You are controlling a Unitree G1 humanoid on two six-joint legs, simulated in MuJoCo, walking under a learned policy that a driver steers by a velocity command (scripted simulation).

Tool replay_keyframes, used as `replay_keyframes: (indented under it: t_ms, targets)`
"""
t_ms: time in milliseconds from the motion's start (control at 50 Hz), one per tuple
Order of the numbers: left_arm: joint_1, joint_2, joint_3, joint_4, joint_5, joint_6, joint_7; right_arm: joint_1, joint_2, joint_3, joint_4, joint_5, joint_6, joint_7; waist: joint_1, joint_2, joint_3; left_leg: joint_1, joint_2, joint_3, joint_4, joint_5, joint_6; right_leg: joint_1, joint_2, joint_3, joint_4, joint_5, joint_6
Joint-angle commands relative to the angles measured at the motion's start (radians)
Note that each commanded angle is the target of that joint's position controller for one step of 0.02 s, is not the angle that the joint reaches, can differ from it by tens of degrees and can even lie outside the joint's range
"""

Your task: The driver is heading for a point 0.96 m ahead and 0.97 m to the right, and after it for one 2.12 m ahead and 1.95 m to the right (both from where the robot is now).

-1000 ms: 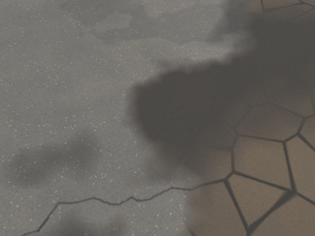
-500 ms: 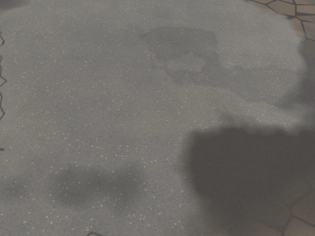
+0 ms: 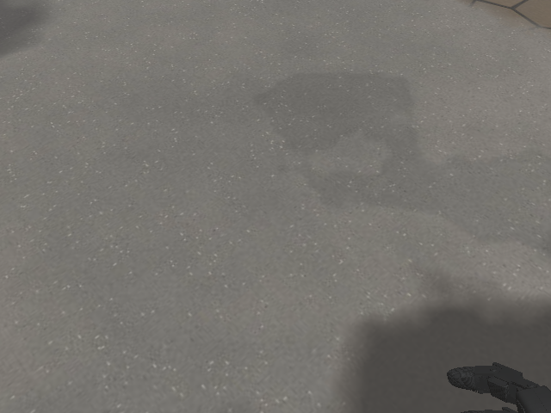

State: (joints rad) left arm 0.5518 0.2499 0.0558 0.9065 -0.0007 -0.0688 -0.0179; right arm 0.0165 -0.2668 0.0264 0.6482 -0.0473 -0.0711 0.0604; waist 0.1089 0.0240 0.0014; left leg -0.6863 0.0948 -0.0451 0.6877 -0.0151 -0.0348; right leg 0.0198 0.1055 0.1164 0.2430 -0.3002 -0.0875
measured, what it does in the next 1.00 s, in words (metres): walks ahead, turning right: left foot, then right foot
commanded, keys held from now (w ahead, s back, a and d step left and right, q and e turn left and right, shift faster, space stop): w+e+shift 0.56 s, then e+shift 0.44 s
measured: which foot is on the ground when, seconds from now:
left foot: up 0.00-0.10, down 0.12-0.56, up 0.58-0.90, down 0.92-1.00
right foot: down 0.00-0.10, up 0.12-0.54, down 0.56-0.92, up 0.94-1.00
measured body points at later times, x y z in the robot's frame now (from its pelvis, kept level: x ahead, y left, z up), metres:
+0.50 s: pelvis +0.45 -0.03 -0.03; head +0.48 -0.05 +0.42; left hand +0.80 +0.06 -0.07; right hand +0.26 -0.24 -0.16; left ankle +0.28 +0.15 -0.73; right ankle +0.60 -0.17 -0.70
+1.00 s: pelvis +0.80 -0.20 -0.03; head +0.82 -0.26 +0.41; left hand +1.11 -0.11 -0.12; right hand +0.76 -0.54 -0.09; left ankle +0.98 -0.27 -0.74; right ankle +0.64 -0.15 -0.66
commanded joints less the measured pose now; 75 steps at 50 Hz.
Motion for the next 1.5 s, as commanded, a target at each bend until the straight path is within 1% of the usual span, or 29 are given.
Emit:
replay_keyframes:
  t_ms: [20, 100, 120, 140, 160, 200, 300, 440, 520, 540, 560, 580, 600, 680, 700, 800, 860, 920, 940, 960, 1000, 1060, 1240, 1340, 1380, 1400, 1420, 1440, 1500]
  targets:
    - [-0.087, 0.219, 0.055, -0.087, -0.013, -0.027, 0.008, -0.120, -0.094, -0.021, -0.085, 0.015, -0.013, -0.007, -0.049, -0.075, 0.092, 0.248, -0.064, 0.049, -0.122, 0.101, 0.001, -0.238, -0.219, 0.206, -0.139, 0.323, -0.131]
    - [-0.129, 0.278, 0.070, -0.090, 0.002, -0.021, 0.007, 0.260, -0.201, -0.077, 0.019, 0.013, -0.022, -0.060, -0.243, -0.045, -0.166, 0.747, -0.100, 0.049, -0.152, -0.153, 0.049, -0.226, -0.154, 0.151, 0.422, 0.721, -0.052]
    - [-0.146, 0.190, 0.047, -0.116, 0.006, -0.030, 0.003, 0.472, -0.280, -0.107, 0.040, -0.010, -0.024, -0.087, -0.325, 0.039, -0.305, 0.985, 0.111, -0.155, -0.162, -0.495, 0.075, -0.386, -0.090, 0.095, 0.756, 0.473, -0.043]
    - [-0.057, 0.029, 0.009, -0.169, -0.037, -0.030, 0.005, 0.472, -0.355, -0.123, 0.042, -0.046, -0.019, -0.087, -0.230, 0.320, -0.414, 1.148, 0.394, -0.690, -0.370, -0.898, 0.145, -0.676, 0.008, 0.011, 1.055, -0.211, -0.026]
    - [-0.100, 0.099, 0.009, -0.170, -0.023, -0.014, 0.010, 0.375, -0.298, -0.124, 0.036, -0.023, -0.011, -0.084, -0.201, 0.284, -0.327, 1.039, 0.371, -0.829, -0.472, -0.972, 0.169, -0.784, -0.059, -0.008, 1.156, -0.118, -0.046]
    - [-0.231, 0.143, 0.020, -0.163, 0.009, 0.009, -0.004, 0.266, -0.143, -0.091, 0.039, -0.012, -0.012, -0.075, -0.184, 0.049, -0.097, 0.800, 0.277, -0.447, -0.434, -0.591, 0.147, -0.786, -0.155, -0.033, 1.093, 0.027, -0.036]
    - [-0.368, 0.064, -0.003, -0.239, 0.034, 0.072, -0.050, 0.335, -0.066, -0.071, 0.146, 0.025, -0.048, -0.057, -0.124, 0.073, 0.037, 0.649, 0.192, -0.036, -0.492, -0.112, 0.092, -0.819, -0.228, -0.066, 1.039, 0.086, -0.005]
    - [-0.615, 0.084, -0.038, -0.345, 0.028, 0.069, -0.089, 0.352, -0.143, -0.084, 0.193, 0.017, -0.068, -0.065, -0.100, -0.004, 0.158, 0.608, 0.103, 0.320, -0.574, 0.444, 0.050, -0.652, -0.146, -0.283, 0.578, 0.320, -0.059]
    - [-0.315, 0.177, -0.003, -0.249, 0.024, 0.058, -0.063, 0.352, -0.265, -0.114, 0.170, 0.012, -0.016, -0.093, 0.082, 0.088, -0.058, 0.713, 0.163, 0.316, -0.090, 1.138, 0.046, -0.253, -0.004, -0.315, 0.527, 0.180, -0.130]
    - [-0.087, 0.223, 0.025, -0.175, 0.023, 0.054, -0.045, 0.304, -0.270, -0.117, 0.146, 0.008, 0.000, -0.091, 0.176, 0.079, -0.153, 0.597, 0.171, 0.285, 0.202, 1.046, 0.064, 0.004, 0.007, -0.248, 0.485, 0.139, -0.169]
    - [-0.031, 0.267, 0.055, -0.132, 0.015, 0.058, -0.015, 0.311, -0.228, -0.113, 0.150, -0.002, 0.006, -0.075, 0.156, -0.038, -0.153, 0.373, 0.051, 0.277, 0.566, 0.282, 0.049, 0.195, -0.033, -0.136, 0.424, 0.062, -0.195]
    - [-0.129, 0.367, 0.071, -0.155, 0.020, 0.071, 0.001, 0.358, -0.083, -0.076, 0.092, -0.014, -0.009, -0.063, -0.001, -0.275, -0.106, 0.033, -0.102, 0.224, 0.961, -0.530, 0.007, 0.287, -0.228, 0.222, 0.432, 0.400, -0.261]
    - [-0.125, 0.412, 0.088, -0.205, 0.033, 0.079, 0.003, 0.328, -0.143, -0.077, -0.013, 0.018, -0.031, -0.066, 0.017, -0.224, -0.314, -0.186, -0.124, 0.008, 1.047, -0.494, -0.006, 0.480, -0.362, 0.608, 0.193, 0.261, -0.418]
    - [-0.268, 0.257, 0.053, -0.207, 0.005, 0.046, 0.028, 0.272, -0.158, -0.068, 0.012, -0.007, -0.014, -0.077, -0.145, 0.109, 0.043, 0.004, 0.013, -0.021, 0.702, -0.392, -0.042, -0.121, -0.276, 0.348, 0.078, 0.784, -0.298]
    - [-0.360, 0.206, 0.043, -0.289, -0.027, 0.002, 0.010, 0.234, -0.200, -0.102, -0.019, 0.047, -0.045, -0.089, -0.158, 0.147, -0.015, 0.064, -0.022, -0.106, 0.666, -0.413, -0.056, -0.178, -0.251, 0.408, 0.039, 0.690, -0.311]
    - [-0.329, 0.235, 0.068, -0.241, -0.046, 0.044, 0.063, 0.032, -0.041, -0.067, -0.108, 0.021, -0.065, -0.089, -0.103, 0.038, -0.039, 0.335, -0.181, 0.051, -0.046, 0.004, -0.069, -0.425, 0.010, 0.133, 0.167, 0.743, -0.104]
    - [-0.246, 0.194, 0.064, -0.208, -0.043, 0.082, 0.078, 0.000, -0.069, -0.092, -0.138, 0.062, -0.055, -0.070, -0.074, -0.081, -0.081, 0.501, -0.254, 0.020, -0.202, 0.184, -0.063, -0.429, 0.027, 0.234, 0.261, 0.496, 0.001]
    - [-0.332, 0.126, 0.045, -0.260, -0.032, 0.078, 0.067, 0.218, -0.136, -0.127, -0.103, 0.040, -0.046, -0.089, -0.217, -0.120, -0.217, 0.791, -0.097, -0.084, -0.316, 0.389, 0.012, -0.397, 0.071, 0.204, 0.657, 0.276, 0.089]
    - [-0.271, 0.019, 0.012, -0.285, 0.012, 0.083, 0.062, 0.298, -0.164, -0.120, -0.101, 0.022, -0.034, -0.099, -0.196, 0.052, -0.351, 1.015, 0.176, -0.309, -0.143, 0.847, 0.099, -0.538, 0.127, 0.115, 0.953, -0.446, 0.111]
    - [-0.045, 0.095, 0.015, -0.308, -0.029, 0.080, 0.033, 0.289, -0.182, -0.115, -0.093, -0.002, -0.027, -0.087, -0.077, 0.248, -0.547, 1.128, 0.480, -0.711, -0.147, 0.759, 0.339, -0.631, 0.073, 0.168, 1.247, -0.486, 0.137]
    - [-0.204, 0.250, 0.059, -0.297, -0.042, 0.115, 0.025, 0.079, -0.087, -0.107, -0.165, 0.013, 0.001, -0.104, -0.110, 0.076, -0.321, 0.850, 0.304, -0.501, -0.270, 0.134, 0.308, -0.693, -0.074, 0.053, 1.280, -0.231, 0.188]
    - [-0.280, 0.200, 0.058, -0.338, -0.039, 0.148, 0.050, -0.004, -0.096, -0.103, -0.142, 0.021, 0.041, -0.107, -0.068, 0.042, -0.068, 0.458, 0.138, -0.212, -0.380, 0.017, 0.220, -0.612, -0.135, -0.037, 1.097, -0.148, 0.187]
    - [-0.337, 0.177, 0.052, -0.354, -0.028, 0.147, 0.025, -0.013, -0.196, -0.158, -0.061, 0.044, 0.048, -0.091, -0.075, 0.118, -0.146, 0.411, 0.212, 0.024, -0.469, -0.177, 0.238, -0.390, -0.208, -0.138, 0.686, -0.028, 0.114]
    - [-0.003, 0.205, 0.088, -0.150, -0.042, 0.134, 0.006, -0.068, -0.160, -0.161, -0.047, 0.068, 0.046, -0.091, 0.075, 0.026, -0.118, 0.199, 0.125, 0.166, -0.273, -0.713, 0.097, 0.012, -0.105, -0.290, 0.422, -0.124, -0.006]
    - [0.021, 0.225, 0.056, -0.153, -0.034, 0.079, 0.012, -0.090, 0.032, -0.105, -0.067, 0.061, 0.038, -0.056, 0.014, -0.322, 0.115, -0.311, -0.044, 0.149, 0.501, -0.668, 0.028, 0.043, -0.329, 0.306, 0.228, -0.351, -0.171]
    - [-0.117, 0.289, 0.070, -0.243, -0.013, 0.035, -0.003, -0.155, -0.050, -0.117, -0.152, 0.094, 0.005, -0.044, -0.010, -0.292, 0.100, -0.465, -0.085, -0.033, 0.484, -0.558, 0.039, -0.029, -0.456, 0.736, -0.100, -0.700, -0.309]
    - [-0.218, 0.286, 0.067, -0.278, -0.006, 0.007, -0.002, -0.187, -0.166, -0.142, -0.156, 0.108, -0.030, -0.041, -0.041, -0.172, 0.151, -0.445, -0.061, -0.066, 0.453, -0.406, 0.049, -0.066, -0.477, 0.728, -0.179, -0.678, -0.283]
    - [-0.284, 0.312, 0.076, -0.282, 0.039, 0.053, 0.015, -0.103, -0.161, -0.125, -0.099, -0.053, 0.010, -0.033, -0.078, -0.210, 0.118, -0.337, -0.027, -0.013, 0.403, -0.275, -0.001, -0.152, -0.395, 0.577, -0.184, -0.616, -0.213]
    - [-0.214, 0.209, 0.042, -0.242, 0.029, 0.038, 0.003, -0.002, -0.149, -0.126, -0.024, -0.019, 0.062, -0.010, -0.081, -0.148, 0.089, -0.063, -0.022, 0.057, 0.295, -0.096, -0.065, -0.215, -0.250, 0.289, -0.147, -0.242, -0.141]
